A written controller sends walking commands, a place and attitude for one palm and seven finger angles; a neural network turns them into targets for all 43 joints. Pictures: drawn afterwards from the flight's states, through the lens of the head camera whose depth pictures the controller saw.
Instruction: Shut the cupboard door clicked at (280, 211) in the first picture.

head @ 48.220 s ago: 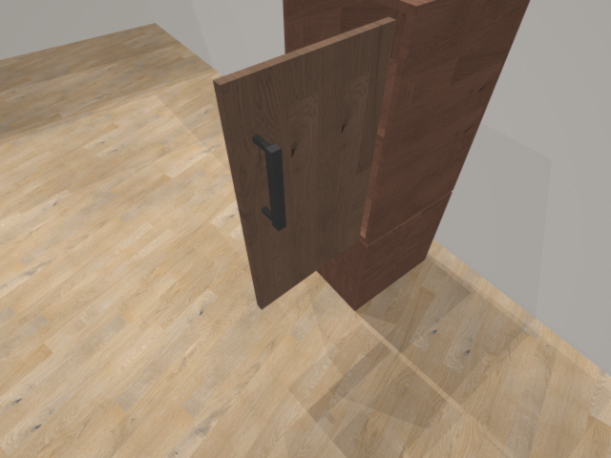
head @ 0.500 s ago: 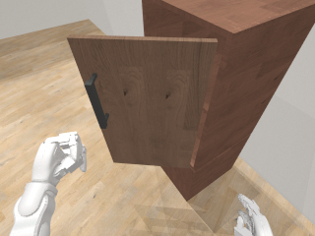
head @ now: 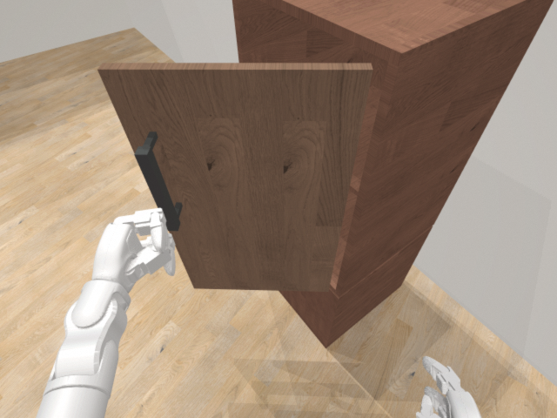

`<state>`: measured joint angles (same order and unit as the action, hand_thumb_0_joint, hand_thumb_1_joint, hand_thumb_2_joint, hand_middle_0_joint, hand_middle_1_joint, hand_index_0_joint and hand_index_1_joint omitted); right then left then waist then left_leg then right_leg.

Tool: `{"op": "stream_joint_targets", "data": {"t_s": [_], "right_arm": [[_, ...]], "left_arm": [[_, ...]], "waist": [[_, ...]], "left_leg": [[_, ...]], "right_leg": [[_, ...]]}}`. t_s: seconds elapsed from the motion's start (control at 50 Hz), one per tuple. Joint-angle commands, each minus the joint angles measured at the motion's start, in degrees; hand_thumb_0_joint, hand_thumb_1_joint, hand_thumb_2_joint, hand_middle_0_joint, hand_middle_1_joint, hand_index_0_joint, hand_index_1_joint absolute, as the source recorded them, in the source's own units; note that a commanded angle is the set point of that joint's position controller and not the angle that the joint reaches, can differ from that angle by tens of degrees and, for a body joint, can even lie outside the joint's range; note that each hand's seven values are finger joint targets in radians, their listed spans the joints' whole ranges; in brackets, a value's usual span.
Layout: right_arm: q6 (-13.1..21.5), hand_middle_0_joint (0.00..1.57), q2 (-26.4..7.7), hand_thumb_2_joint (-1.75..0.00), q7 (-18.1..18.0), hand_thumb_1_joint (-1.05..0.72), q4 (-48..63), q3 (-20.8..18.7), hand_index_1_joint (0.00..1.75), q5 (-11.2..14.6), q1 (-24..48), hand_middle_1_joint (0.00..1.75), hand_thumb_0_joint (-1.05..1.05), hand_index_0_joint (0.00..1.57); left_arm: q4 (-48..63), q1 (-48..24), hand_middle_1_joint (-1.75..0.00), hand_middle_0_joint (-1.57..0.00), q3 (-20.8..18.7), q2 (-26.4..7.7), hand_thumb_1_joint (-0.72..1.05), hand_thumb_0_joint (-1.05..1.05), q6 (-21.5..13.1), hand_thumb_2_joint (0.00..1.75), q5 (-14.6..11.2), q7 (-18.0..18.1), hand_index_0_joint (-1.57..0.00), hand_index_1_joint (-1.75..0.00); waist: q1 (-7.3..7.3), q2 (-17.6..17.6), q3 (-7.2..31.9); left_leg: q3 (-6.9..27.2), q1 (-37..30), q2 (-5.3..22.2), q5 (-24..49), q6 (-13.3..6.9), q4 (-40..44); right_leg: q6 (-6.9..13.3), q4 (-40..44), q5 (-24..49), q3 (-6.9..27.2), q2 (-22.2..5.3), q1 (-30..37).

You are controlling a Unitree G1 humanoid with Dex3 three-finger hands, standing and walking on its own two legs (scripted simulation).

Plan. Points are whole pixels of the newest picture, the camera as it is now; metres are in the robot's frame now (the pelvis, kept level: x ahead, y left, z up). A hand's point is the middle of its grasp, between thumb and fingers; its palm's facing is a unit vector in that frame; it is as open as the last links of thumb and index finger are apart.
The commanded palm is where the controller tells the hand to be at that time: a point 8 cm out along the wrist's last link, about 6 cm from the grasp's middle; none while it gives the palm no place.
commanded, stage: bring the fist close to the handle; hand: left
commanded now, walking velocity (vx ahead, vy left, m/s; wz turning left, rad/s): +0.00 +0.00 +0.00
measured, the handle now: (163, 185) +0.45 +0.21 +0.09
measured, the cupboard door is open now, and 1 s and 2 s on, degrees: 51 51 33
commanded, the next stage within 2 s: push the door shut along its arc in 0.64 s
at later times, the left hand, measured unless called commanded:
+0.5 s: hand (170, 225) +0.35 +0.17 +0.10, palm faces +0.02 -1.00 -0.03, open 3.1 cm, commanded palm +0.33 +0.22 +0.10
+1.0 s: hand (175, 213) +0.38 +0.17 +0.10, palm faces -0.05 -1.00 -0.03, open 3.1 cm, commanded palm +0.36 +0.22 +0.10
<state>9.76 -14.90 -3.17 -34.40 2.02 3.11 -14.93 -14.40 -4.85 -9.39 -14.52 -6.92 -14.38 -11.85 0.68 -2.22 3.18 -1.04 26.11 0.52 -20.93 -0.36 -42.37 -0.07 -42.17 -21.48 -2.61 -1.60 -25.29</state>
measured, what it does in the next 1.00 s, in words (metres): stands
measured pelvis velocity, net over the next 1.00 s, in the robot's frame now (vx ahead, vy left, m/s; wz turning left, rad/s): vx -0.01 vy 0.00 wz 0.00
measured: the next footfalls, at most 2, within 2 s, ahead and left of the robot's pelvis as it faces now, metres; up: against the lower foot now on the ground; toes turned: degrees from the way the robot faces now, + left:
none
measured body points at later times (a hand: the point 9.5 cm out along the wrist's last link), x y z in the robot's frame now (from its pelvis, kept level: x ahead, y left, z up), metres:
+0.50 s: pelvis +0.00 +0.00 +0.00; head +0.02 -0.01 +0.45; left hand +0.35 +0.23 +0.11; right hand +0.13 -0.25 -0.10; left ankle +0.01 +0.12 -0.71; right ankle +0.00 -0.12 -0.71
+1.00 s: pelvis -0.01 +0.00 +0.00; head +0.02 -0.01 +0.45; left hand +0.38 +0.23 +0.10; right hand +0.12 -0.25 -0.10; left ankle +0.01 +0.12 -0.71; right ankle +0.00 -0.12 -0.71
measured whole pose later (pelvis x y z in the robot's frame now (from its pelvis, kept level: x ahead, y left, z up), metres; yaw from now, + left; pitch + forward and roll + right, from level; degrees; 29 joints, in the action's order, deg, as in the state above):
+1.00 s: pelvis -0.01 +0.00 +0.00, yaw +0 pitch +6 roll -1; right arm 4.2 -15.5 -3.2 -35.6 1.9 3.3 -15.1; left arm -36.6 -25.0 -10.9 -17.9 -11.8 -12.9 -13.8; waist 2.1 -1.8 2.3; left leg -0.7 29.0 0.9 -20.4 -0.4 -43.6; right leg 0.0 -42.6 -20.6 -2.9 -1.2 -27.7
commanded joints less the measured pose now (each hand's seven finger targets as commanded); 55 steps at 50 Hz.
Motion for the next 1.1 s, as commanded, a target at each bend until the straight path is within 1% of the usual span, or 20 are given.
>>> {"op": "stream_joint_targets", "data": {"t_s": [0.0,0.08,0.18,0.2,0.26,0.32,0.36,0.44,0.46,0.48,0.6,0.66,0.74,0.76,0.84,0.94,0.96,1.04,1.06,1.08], "right_arm": [[2.6,0.20,-6.8,-0.90,-0.4,-0.90,7.9,-2.9,0.30,-0.1,3.8,0.30,0.00,0.20],[2.2,0.20,-6.8,-0.90,0.2,-0.90,7.0,-3.3,0.30,-0.2,2.9,0.30,0.00,0.20],[0.6,0.20,-7.5,-0.90,0.4,-0.90,6.8,-3.3,0.30,0.3,2.1,0.30,0.00,0.20],[0.2,0.20,-7.7,-0.90,0.2,-0.90,6.5,-3.3,0.30,0.4,2.2,0.30,0.00,0.20],[-0.5,0.20,-7.8,-0.90,0.0,-0.90,7.1,-3.4,0.30,-0.1,2.4,0.30,0.00,0.20],[-0.6,0.20,-6.9,-0.90,0.4,-0.90,7.9,-3.3,0.30,-0.3,3.0,0.30,0.00,0.20],[-0.8,0.20,-7.1,-0.90,0.6,-0.90,7.6,-3.3,0.30,-0.6,2.5,0.30,0.00,0.20],[-1.6,0.20,-7.2,-0.90,0.8,-0.90,7.0,-3.3,0.30,0.1,2.3,0.30,0.00,0.20],[-1.9,0.20,-7.7,-0.90,0.6,-0.90,6.8,-3.5,0.30,0.1,2.1,0.30,0.00,0.20],[-2.1,0.20,-7.5,-0.90,0.5,-0.90,7.1,-3.4,0.30,0.3,2.5,0.30,0.00,0.20],[-1.7,0.20,-7.5,-0.90,-0.1,-0.90,7.2,-3.5,0.30,0.4,2.4,0.30,0.00,0.20],[-1.7,0.20,-7.9,-0.90,-0.3,-0.90,6.3,-3.5,0.30,-0.2,1.7,0.30,0.00,0.20],[-2.1,0.20,-7.5,-0.90,0.1,-0.90,6.3,-3.3,0.30,0.0,2.0,0.30,0.00,0.20],[-2.5,0.20,-8.0,-0.90,0.0,-0.90,6.0,-3.3,0.30,-0.2,1.5,0.30,0.00,0.20],[-3.0,0.20,-7.9,-0.90,-0.2,-0.90,5.9,-3.2,0.30,0.3,1.6,0.30,0.00,0.20],[-3.0,0.20,-8.4,-0.90,-0.7,-0.90,5.5,-3.2,0.30,0.4,0.7,0.30,0.00,0.20],[-3.1,0.20,-8.8,-0.90,-0.8,-0.90,5.2,-3.3,0.30,0.1,0.0,0.30,0.00,0.20],[-3.6,0.20,-8.9,-0.90,-0.7,-0.90,4.4,-3.2,0.30,0.3,-1.0,0.30,0.00,0.20],[-3.9,0.20,-9.4,-0.90,-0.8,-0.90,4.2,-3.3,0.30,0.2,-1.5,0.30,0.00,0.20],[-3.9,0.20,-9.2,-0.90,-0.7,-0.90,4.2,-3.2,0.30,0.3,-1.5,0.30,0.00,0.20]], "left_arm": [[14.0,-21.3,-1.50,-1.30,-6.7,-10.9,0.90,0.00,-7.0,0.90,-0.6,2.5,-1.30,-1.50],[11.1,-20.8,-1.50,-1.30,-3.4,-8.1,0.90,0.00,-8.0,0.90,1.0,2.8,-1.30,-1.50],[3.2,-23.2,-1.50,-1.30,-0.7,-5.6,0.90,0.00,-4.6,0.90,1.3,1.8,-1.30,-1.50],[2.8,-26.4,-1.50,-1.30,-1.4,-6.7,0.90,0.00,-4.3,0.90,1.2,2.0,-1.30,-1.50],[3.5,-27.6,-1.50,-1.30,-5.2,-10.0,0.90,0.00,-4.9,0.90,1.1,3.2,-1.30,-1.50],[7.9,-28.5,-1.50,-1.30,-5.6,-9.9,0.90,0.00,-7.8,0.90,1.1,4.1,-1.30,-1.50],[6.7,-25.6,-1.50,-1.30,-7.2,-11.6,0.90,0.00,-8.9,0.90,1.4,4.4,-1.30,-1.50],[1.0,-26.0,-1.50,-1.30,-4.5,-9.1,0.90,0.00,-8.5,0.90,1.6,2.9,-1.30,-1.50],[-0.8,-25.7,-1.50,-1.30,-6.0,-10.9,0.90,0.00,-7.9,0.90,1.7,2.6,-1.30,-1.50],[-0.5,-26.7,-1.50,-1.30,-4.2,-9.4,0.90,0.00,-7.5,0.90,1.5,2.0,-1.30,-1.50],[2.6,-32.8,-1.50,-1.30,-1.7,-7.1,0.90,0.00,-7.7,0.90,0.2,1.2,-1.30,-1.50],[1.7,-33.0,-1.50,-1.30,-5.8,-11.9,0.90,0.00,-9.1,0.90,0.5,2.4,-1.30,-1.50],[-1.7,-30.7,-1.50,-1.30,-6.5,-12.0,0.90,0.00,-9.5,0.90,1.3,2.6,-1.30,-1.50],[-2.9,-31.7,-1.50,-1.30,-7.3,-14.1,0.90,0.00,-9.3,0.90,1.8,2.4,-1.30,-1.50],[-6.2,-39.3,-1.50,-1.30,-4.1,-12.1,0.90,0.00,-8.6,0.90,1.8,0.0,-1.30,-1.50],[-9.6,-45.5,-1.50,-1.30,-3.3,-12.0,0.90,0.00,-9.3,0.90,0.1,-3.1,-1.30,-1.50],[-11.6,-45.4,-1.50,-1.30,-4.8,-13.7,0.90,0.00,-9.4,0.90,-0.1,-3.4,-1.30,-1.50],[-16.7,-51.1,-1.50,-1.30,-4.3,-14.0,0.90,0.00,-10.0,0.90,0.1,-4.9,-1.30,-1.50],[-17.5,-51.8,-1.50,-1.30,-5.3,-15.8,0.90,0.00,-10.3,0.90,0.5,-5.0,-1.30,-1.50],[-18.9,-53.3,-1.50,-1.30,-3.5,-14.1,0.90,0.00,-10.4,0.90,0.7,-5.4,-1.30,-1.50]], "waist": [[-0.49,1.7,14.0],[0.08,-0.5,14.9],[0.86,3.0,11.0],[1.29,2.6,10.8],[-0.16,4.2,13.9],[-1.21,0.4,18.8],[-1.65,1.0,18.7],[0.20,2.9,11.7],[-0.09,3.7,11.6],[0.62,3.0,10.9],[1.21,0.4,15.0],[0.58,2.5,16.5],[0.13,2.5,14.6],[0.38,3.2,14.7],[2.21,1.0,12.7],[3.15,0.7,15.5],[2.99,3.0,15.9],[3.93,2.8,15.4],[3.82,2.8,15.7],[4.33,2.1,16.1]], "left_leg": [[1.2,-6.6,-0.8,13.5,-0.8,5.6],[1.2,-8.3,-0.4,16.5,-0.6,5.0],[1.6,-5.6,-0.5,12.4,-0.7,5.8],[1.6,-5.6,-0.6,11.4,-0.7,5.7],[1.5,-6.0,-0.8,11.6,-0.8,5.9],[0.8,-8.5,-0.8,16.5,-0.6,5.3],[0.7,-7.9,-0.6,17.9,-0.7,5.0],[0.3,-4.4,-0.7,12.2,-0.8,5.8],[0.3,-3.9,-0.8,11.3,-1.0,5.8],[0.2,-4.1,-0.8,10.4,-1.0,6.0],[1.1,-7.3,-0.9,11.0,-1.0,5.3],[1.3,-6.7,-0.7,11.7,-1.0,4.8],[0.8,-4.7,-0.9,11.7,-0.9,5.3],[0.8,-4.3,-0.8,11.2,-1.1,5.2],[0.9,-4.5,-0.9,9.2,-1.1,5.1],[1.4,-5.8,-0.9,9.7,-1.0,4.2],[1.5,-5.1,-0.9,9.9,-1.2,3.7],[1.7,-3.6,-1.0,9.0,-1.2,3.3],[1.8,-3.7,-0.9,9.2,-1.2,3.2],[1.9,-3.7,-0.9,8.7,-1.2,3.1]], "right_leg": [[1.0,4.9,16.3,0.5,1.6,5.8],[1.2,4.0,18.7,0.1,1.7,4.8],[1.1,5.2,15.5,-0.2,1.7,3.0],[1.1,5.5,14.9,-0.1,1.7,2.6],[1.1,5.5,14.8,0.3,1.6,4.9],[1.4,4.0,19.8,0.6,1.5,7.4],[1.4,3.8,21.3,0.6,1.7,8.2],[1.0,5.3,17.2,0.7,1.8,5.0],[1.1,5.8,16.0,1.0,1.8,5.3],[1.0,6.2,15.2,1.1,1.6,4.6],[1.3,5.7,15.2,0.8,1.8,4.1],[1.2,5.2,15.9,1.0,1.9,5.2],[1.1,4.9,16.5,1.1,1.7,5.3],[1.0,5.1,16.0,1.4,1.6,5.7],[1.1,5.6,14.2,1.4,1.7,3.0],[1.3,5.2,14.7,1.3,1.9,2.3],[1.2,5.3,15.0,1.6,1.8,2.9],[1.1,4.6,14.1,1.5,1.7,0.9],[1.2,4.5,13.9,1.5,1.8,1.0],[1.2,4.3,13.3,1.4,1.7,0.0]]}}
